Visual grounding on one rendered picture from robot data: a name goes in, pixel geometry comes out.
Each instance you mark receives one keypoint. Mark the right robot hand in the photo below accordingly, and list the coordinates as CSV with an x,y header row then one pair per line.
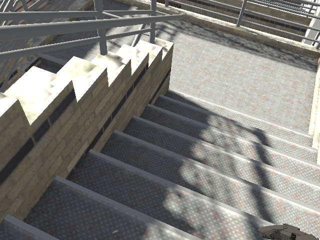
x,y
284,232

